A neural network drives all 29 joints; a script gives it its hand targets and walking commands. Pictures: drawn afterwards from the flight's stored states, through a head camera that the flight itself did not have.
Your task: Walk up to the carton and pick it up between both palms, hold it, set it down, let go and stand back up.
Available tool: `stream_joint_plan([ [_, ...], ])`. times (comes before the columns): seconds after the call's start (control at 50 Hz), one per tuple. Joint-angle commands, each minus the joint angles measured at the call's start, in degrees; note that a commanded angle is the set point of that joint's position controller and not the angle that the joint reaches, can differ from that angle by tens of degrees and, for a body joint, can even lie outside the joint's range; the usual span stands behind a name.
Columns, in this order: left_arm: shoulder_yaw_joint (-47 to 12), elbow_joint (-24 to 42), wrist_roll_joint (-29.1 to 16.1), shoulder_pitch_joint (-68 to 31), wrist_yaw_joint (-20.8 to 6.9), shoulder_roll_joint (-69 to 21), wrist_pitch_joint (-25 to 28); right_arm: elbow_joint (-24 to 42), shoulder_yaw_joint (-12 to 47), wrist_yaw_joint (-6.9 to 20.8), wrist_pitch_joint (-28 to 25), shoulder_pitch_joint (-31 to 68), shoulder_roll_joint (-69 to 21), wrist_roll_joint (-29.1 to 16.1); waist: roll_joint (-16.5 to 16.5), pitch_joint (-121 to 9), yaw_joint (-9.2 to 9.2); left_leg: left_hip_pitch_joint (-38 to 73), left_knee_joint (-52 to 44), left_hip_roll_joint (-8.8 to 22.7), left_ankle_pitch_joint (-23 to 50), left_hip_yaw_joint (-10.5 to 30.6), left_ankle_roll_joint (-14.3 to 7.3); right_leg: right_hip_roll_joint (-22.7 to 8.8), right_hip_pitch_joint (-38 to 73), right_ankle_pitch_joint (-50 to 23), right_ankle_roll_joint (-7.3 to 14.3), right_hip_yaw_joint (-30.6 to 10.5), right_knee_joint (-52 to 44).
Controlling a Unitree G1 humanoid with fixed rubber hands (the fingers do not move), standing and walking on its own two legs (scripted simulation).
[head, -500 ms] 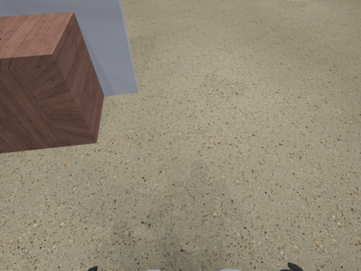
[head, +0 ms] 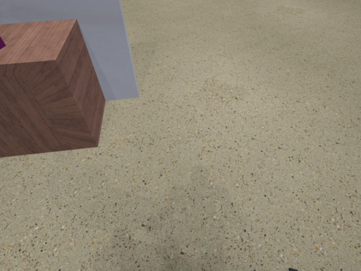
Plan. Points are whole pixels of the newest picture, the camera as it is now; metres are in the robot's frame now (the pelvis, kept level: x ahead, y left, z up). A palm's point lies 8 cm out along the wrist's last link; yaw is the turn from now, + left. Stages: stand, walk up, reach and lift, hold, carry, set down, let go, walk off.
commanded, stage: stand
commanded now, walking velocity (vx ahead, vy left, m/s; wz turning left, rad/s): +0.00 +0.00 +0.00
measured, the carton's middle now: out of the picture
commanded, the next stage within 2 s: walk up in 0.32 s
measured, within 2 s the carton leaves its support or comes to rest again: neither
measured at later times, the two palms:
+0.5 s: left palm out of the picture +0.07 +0.25 -0.12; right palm out of the picture +0.07 -0.26 -0.12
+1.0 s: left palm out of the picture +0.05 +0.47 -0.12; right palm out of the picture +0.08 -0.15 -0.10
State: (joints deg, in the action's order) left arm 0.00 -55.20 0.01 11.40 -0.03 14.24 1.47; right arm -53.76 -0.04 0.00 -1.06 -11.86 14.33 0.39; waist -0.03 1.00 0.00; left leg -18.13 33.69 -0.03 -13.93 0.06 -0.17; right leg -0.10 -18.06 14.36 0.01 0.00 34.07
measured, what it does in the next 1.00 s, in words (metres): steps to the left: left foot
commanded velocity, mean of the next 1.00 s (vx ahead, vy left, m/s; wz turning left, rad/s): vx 0.00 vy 0.00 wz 0.00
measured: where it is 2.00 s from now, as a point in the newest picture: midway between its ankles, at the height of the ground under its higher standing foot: outside the picture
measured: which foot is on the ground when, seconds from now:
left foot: down 0.00-0.54, up 0.56-0.86, down 0.88-1.00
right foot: down 0.00-0.88, up 0.90-1.00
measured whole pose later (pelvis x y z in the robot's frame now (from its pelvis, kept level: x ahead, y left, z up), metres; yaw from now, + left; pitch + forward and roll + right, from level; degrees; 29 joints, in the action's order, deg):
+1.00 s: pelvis +0.02 +0.16 +0.00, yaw +4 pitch -2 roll -3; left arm 0.0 -57.7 0.0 14.4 2.2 22.9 2.2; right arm -55.8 -4.3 5.8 1.9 -15.2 21.1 2.1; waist 0.9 0.3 0.1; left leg -18.9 38.3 -0.4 -17.8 0.2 -2.6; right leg -3.9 -23.7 23.8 0.0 -0.2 55.9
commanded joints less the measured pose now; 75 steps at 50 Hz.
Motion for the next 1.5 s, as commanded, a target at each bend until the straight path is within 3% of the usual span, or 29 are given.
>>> stream_joint_plan([
  [0.0, 3.58, 0.13, 0.58, -2.92, 0.06, 15.19, 2.26, 0.18, -3.4, -0.32, -2.77, 2.73, 14.78, 0.57, -0.22, -4.97, -0.17, 4.83, -12.61, 7.1, -0.06, 7.68, -2.92, -5.94, 5.7, -2.32, 3.1, -6.71, -11.12],
  [0.28, 3.43, -0.51, 0.98, -2.61, -0.1, 15.17, 2.26, -1.49, -3.37, -0.27, -2.68, 1.58, 13.92, 0.32, -1.32, -4.56, 0.07, 4.06, -13.02, 6.55, -1.53, 6.9, -2.49, -6.7, 5.69, 2.68, 2.7, -7.15, -13.73],
  [0.48, 3.44, -0.75, 0.71, -3.63, 0.17, 15.07, 2.26, -1.77, -3.29, -0.22, -2.84, 2.16, 13.99, 0.48, 0.84, -5.68, 0.36, 5.43, -13.18, 6.93, 2.44, 6.73, -2.1, -6.62, 6.65, -4.05, 2.67, -6.32, -12.52],
  [0.5, 7.48, 0.36, -0.09, 6.58, 1.47, 24.56, 3.66, 6.58, -7.36, 2.46, -0.69, 2.85, 22.26, 3.93, 6.2, -7.39, -2.74, -4.75, -2.17, 2.75, -10.01, 5.17, -4.07, -10.17, 14.11, 12.41, 6.32, -9.57, -11.87],
  [0.52, 8.82, -1.59, 0.52, 12.32, 2.36, 27.11, 4.16, 8.41, -6.85, 3.61, 0.6, 5.65, 18.55, 4.41, -2.3, -6.07, -4.87, -18.02, 8.88, -0.04, -15.26, 1.67, -2.83, -17.34, 20.28, 23.01, 9.99, -20.61, -18.63],
  [0.54, 9.77, -0.62, 1.13, 11.81, 2.76, 28.75, 4.73, 9.32, -6.69, 4.13, 1.45, 5.64, 17.35, 5.34, -5.25, -3.19, -4.3, -26.28, 20.91, 3.24, -13.63, 3.83, -1.37, -24.77, 20.39, 27.12, 12.84, -28.48, -22.34],
  [0.58, 10.06, 1.99, 0.8, 6.74, 3.55, 27.94, 4.98, 8.27, -7.01, 5.1, 2.16, 1.62, 18.51, 5.03, -1.92, -0.84, -0.88, -25.1, 24.53, 5.15, -9.11, 7.01, -0.2, -26.15, 14.29, 25.02, 13.74, -27.12, -24.04],
  [0.62, 9.7, 1.91, 1.64, 4.28, 3.66, 26.78, 5.28, 7.62, -7.96, 5.92, 2.14, 0.55, 19.34, 4.31, -1.01, -1.33, 0.05, -22.22, 24.18, 5.84, -7.98, 7.53, 0.1, -22.86, 11.01, 22.45, 12.5, -20.76, -22.33],
  [0.74, 9.74, 2.37, 1.91, 3.78, 3.44, 29.04, 5.24, 8.03, -8.53, 7.27, 2.81, 2.12, 18.32, 3.6, -7.38, -2.04, -0.94, -18.25, 17.41, 6.5, -9.55, 4.97, 1.32, -21.12, 8.35, 17.89, 13.32, -12.18, -17.99],
  [0.8, 9.12, 2.98, 2.06, -0.77, 3.13, 29.16, 4.61, 6.86, -9.19, 7.26, 2.4, -2.37, 18.77, 3.37, -11.52, -4.81, 2.2, -6.95, 6.44, 6.46, -12.4, 2.15, -0.66, -19.31, 4.2, 16.67, 11.2, -6.41, -13.2],
  [0.82, 8.53, 3.07, 1.92, -3.55, 2.93, 28.4, 4.22, 5.14, -9.58, 7.08, 2.04, -5.44, 18.79, 3.47, -8.66, -5.92, 4.48, 0.05, -1.31, 5.37, -7.35, -0.12, -1.38, -17.05, 0.82, 15.99, 9.42, -2.43, -8.9],
  [0.84, 7.19, 3.29, 1.83, -4.16, 2.72, 25.19, 3.77, 2.71, -10.37, 6.44, 1.49, -10.95, 20.13, 3.7, -0.72, -7.73, 7.64, 11.42, -7.65, 2.79, -5.19, -0.37, -1.69, -12.07, -5.91, 15.2, 6.3, 3.74, 2.61],
  [0.86, 5.23, 3.29, 1.42, -2.96, 2.36, 19.85, 3.22, 1.56, -11.39, 5.36, 1.0, -13.69, 23.43, 4.48, 13.03, -5.2, 8.42, 17.95, -15.79, 5.42, -13.31, 12.87, -3.39, -3.32, -18.35, 16.46, 3.23, 8.58, 20.28],
  [0.88, 3.64, 4.01, 0.58, -1.76, 2.82, 16.48, 2.84, 3.56, -11.74, 4.41, 0.76, -11.77, 27.47, 4.44, 20.02, -2.14, 7.2, 16.83, -20.81, 12.31, -15.69, 28.33, -4.01, 2.27, -28.92, 21.31, 1.86, 5.96, 28.24],
  [0.9, 4.34, 3.02, -0.05, -1.66, 3.34, 19.94, 2.57, 5.49, -11.51, 3.97, 0.82, -7.46, 27.82, 3.65, 12.98, 0.62, 5.28, 10.0, -23.25, 13.62, -23.02, 28.78, -5.12, -0.13, -26.69, 17.12, 2.46, 1.7, 28.46],
  [0.92, 4.33, 2.6, -0.48, -3.5, 3.38, 22.06, 2.77, 5.76, -11.32, 3.93, 1.18, -5.9, 29.48, 2.68, 15.69, 2.34, 6.54, 6.3, -27.52, 14.61, -29.9, 33.15, -5.81, -1.72, -26.13, 15.46, 2.98, -2.06, 29.95],
  [0.98, 5.14, -0.44, -0.85, -0.6, 2.71, 24.58, 3.02, 6.74, -10.27, 3.39, 1.22, -3.64, 24.12, 2.7, 10.66, 7.77, 3.75, 4.05, -25.4, 10.26, -16.27, 23.46, -2.08, -3.08, -20.41, 7.29, 2.14, -2.02, 26.57],
  [1.04, 5.11, -1.05, -0.58, 3.19, 2.43, 24.24, 2.91, 7.53, -9.29, 3.5, 0.71, -4.72, 20.94, 1.78, 6.79, 5.76, 3.07, 10.74, -23.37, 8.54, -3.48, 18.16, -1.21, -2.48, -18.23, 3.67, 1.87, -1.26, 21.35],
  [1.12, 4.19, -0.38, -0.82, 1.24, 2.56, 23.4, 2.62, 7.85, -9.42, 3.34, 0.64, -7.42, 20.78, 1.53, 4.72, 6.19, 4.0, 15.64, -24.68, 9.16, -1.07, 17.59, -0.02, -2.02, -18.14, 3.68, 1.65, -0.66, 15.55],
  [1.24, 3.49, 0.59, -1.08, 1.43, 3.43, 21.64, 3.05, 8.56, -9.26, 2.9, 1.13, -8.65, 19.34, 1.98, 6.0, 1.41, 3.89, 21.89, -17.42, 8.58, 28.13, 13.46, 1.27, -1.92, -12.66, 2.73, 2.83, 3.64, 4.35],
  [1.28, 3.56, -0.04, -1.0, 4.07, 3.93, 20.9, 3.14, 9.76, -8.94, 2.94, 1.31, -5.85, 18.81, 2.26, 5.51, -0.84, 2.41, 19.28, -12.44, 6.53, 37.17, 9.28, 2.26, -0.51, -5.36, 0.2, 3.22, 5.85, -2.73],
  [1.32, 5.27, -3.42, -0.82, 17.5, 4.98, 22.78, 3.24, 12.41, -9.31, 2.97, 1.49, 1.27, 19.91, 1.61, 4.9, -5.33, -5.18, 9.91, 0.17, 2.42, 49.22, 2.69, 8.36, -0.18, 13.83, -7.2, 4.15, 8.14, -14.21],
  [1.34, 7.05, -4.8, -0.5, 24.28, 5.65, 25.96, 2.99, 14.08, -8.63, 2.85, 1.32, 2.61, 17.96, 1.31, -1.08, -8.98, -8.64, -0.34, 11.13, -1.42, 37.73, -0.02, 10.81, -5.15, 27.53, -11.85, 6.62, 2.47, -17.13],
  [1.36, 8.02, -4.45, -0.52, 24.31, 6.34, 28.2, 2.72, 14.94, -7.35, 3.16, 1.2, 1.95, 15.0, 1.13, -14.94, -11.64, -8.69, -18.15, 26.3, -4.5, -8.27, 1.86, 9.34, -21.5, 37.85, -5.13, 12.83, -19.32, -15.32],
  [1.38, 8.23, -2.42, -0.36, 16.24, 6.77, 30.14, 2.85, 12.9, -8.34, 4.01, 2.01, -0.87, 19.14, 2.38, -5.76, -11.53, -4.73, -22.62, 35.05, -0.95, -14.9, 8.64, 7.36, -28.11, 31.13, 16.07, 16.93, -30.4, -18.63],
  [1.4, 8.38, -1.04, 0.15, 10.48, 7.15, 30.8, 3.35, 10.43, -8.96, 4.48, 2.81, -3.15, 21.36, 2.54, -3.01, -5.49, -2.43, -21.59, 38.95, 1.39, -11.67, 10.35, 6.03, -30.56, 19.62, 24.26, 18.08, -32.71, -24.06],
  [1.42, 8.15, 0.11, 0.0, 5.23, 7.07, 29.84, 3.67, 8.68, -9.49, 4.84, 3.13, -4.24, 22.53, 2.09, 0.69, -1.79, -0.26, -18.81, 39.25, 2.53, -11.38, 12.04, 4.14, -29.94, 11.83, 23.71, 17.57, -27.87, -24.07],
  [1.46, 7.4, 1.99, 0.47, -2.49, 6.31, 28.12, 4.28, 6.29, -10.26, 5.68, 3.63, -9.08, 23.05, 2.14, -2.18, 1.94, 3.82, -12.82, 39.36, 1.25, -6.9, 12.03, 2.03, -22.54, 1.05, 21.15, 12.01, -15.3, -24.05],
  [1.48, 7.29, 1.8, 0.74, -2.09, 6.15, 27.75, 4.37, 6.05, -9.88, 6.32, 3.66, -9.41, 21.8, 1.72, -3.29, 1.53, 3.8, -10.68, 36.5, 0.74, -5.78, 10.75, 1.66, -19.2, -0.26, 19.42, 10.49, -10.56, -22.88],
])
